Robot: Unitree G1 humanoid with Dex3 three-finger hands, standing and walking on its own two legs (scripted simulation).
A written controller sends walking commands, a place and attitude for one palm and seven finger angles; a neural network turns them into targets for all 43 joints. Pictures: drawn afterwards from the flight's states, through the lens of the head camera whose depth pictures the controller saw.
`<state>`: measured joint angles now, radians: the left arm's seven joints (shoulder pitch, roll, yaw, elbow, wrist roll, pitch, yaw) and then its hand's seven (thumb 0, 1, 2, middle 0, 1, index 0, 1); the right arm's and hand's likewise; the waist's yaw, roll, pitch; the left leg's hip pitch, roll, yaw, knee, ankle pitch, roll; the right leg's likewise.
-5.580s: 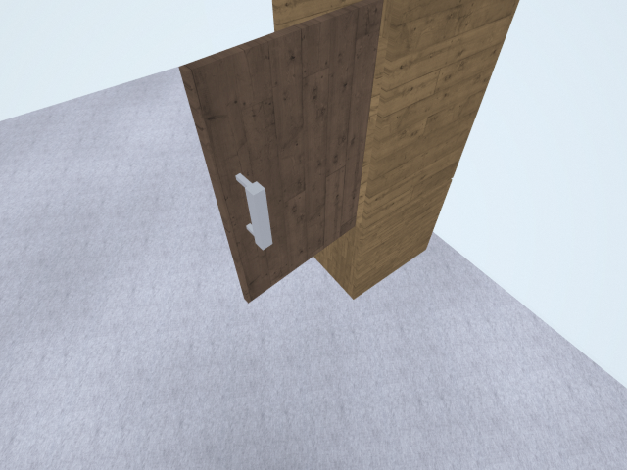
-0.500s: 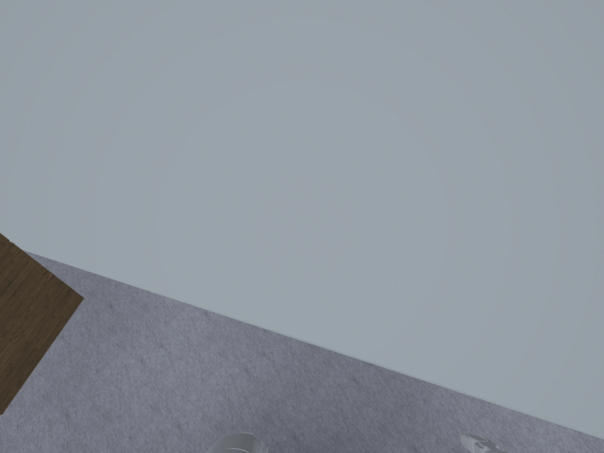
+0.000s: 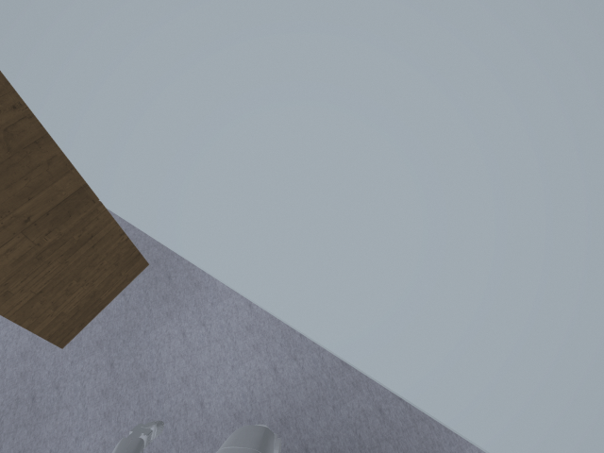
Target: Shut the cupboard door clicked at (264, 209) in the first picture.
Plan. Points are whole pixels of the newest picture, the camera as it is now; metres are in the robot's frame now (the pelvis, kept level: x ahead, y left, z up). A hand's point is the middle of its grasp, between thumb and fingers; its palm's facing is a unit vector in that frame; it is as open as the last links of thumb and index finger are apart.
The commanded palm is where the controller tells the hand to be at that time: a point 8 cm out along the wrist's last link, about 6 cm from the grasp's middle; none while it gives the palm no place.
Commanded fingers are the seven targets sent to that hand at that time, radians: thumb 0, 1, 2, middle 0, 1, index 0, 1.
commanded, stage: turn to face it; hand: left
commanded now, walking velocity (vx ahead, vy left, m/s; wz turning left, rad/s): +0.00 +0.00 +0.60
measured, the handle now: out of the picture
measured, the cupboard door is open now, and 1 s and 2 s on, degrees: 95 95 95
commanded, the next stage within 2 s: take the last steps up to it in 1.60 s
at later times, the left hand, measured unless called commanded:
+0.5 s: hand out of the picture +0.04 +0.22 -0.15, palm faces +0.31 -0.90 -0.29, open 7.4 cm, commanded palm none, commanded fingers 0.00 0.90 0.90 -0.20 -0.30 -0.20 -0.30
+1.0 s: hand out of the picture -0.04 +0.18 -0.18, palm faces +0.61 -0.76 -0.23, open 7.4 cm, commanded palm none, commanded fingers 0.00 0.90 0.90 -0.20 -0.30 -0.20 -0.30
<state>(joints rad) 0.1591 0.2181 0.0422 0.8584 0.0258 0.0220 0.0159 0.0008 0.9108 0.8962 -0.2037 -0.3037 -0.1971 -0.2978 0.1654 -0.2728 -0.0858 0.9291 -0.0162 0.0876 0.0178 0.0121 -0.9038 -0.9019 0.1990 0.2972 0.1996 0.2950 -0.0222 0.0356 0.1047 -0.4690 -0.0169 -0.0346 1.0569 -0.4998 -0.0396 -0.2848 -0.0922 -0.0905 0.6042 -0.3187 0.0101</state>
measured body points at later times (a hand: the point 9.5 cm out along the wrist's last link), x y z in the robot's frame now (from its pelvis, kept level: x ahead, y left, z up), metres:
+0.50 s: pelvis +0.01 -0.02 +0.00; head +0.07 -0.01 +0.45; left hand +0.02 +0.27 -0.13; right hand +0.17 -0.23 -0.15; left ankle +0.00 +0.12 -0.73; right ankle +0.05 -0.15 -0.71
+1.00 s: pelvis +0.03 -0.02 +0.00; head +0.06 +0.03 +0.44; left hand -0.08 +0.22 -0.16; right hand +0.27 -0.17 -0.13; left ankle -0.03 +0.07 -0.73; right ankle +0.07 -0.16 -0.67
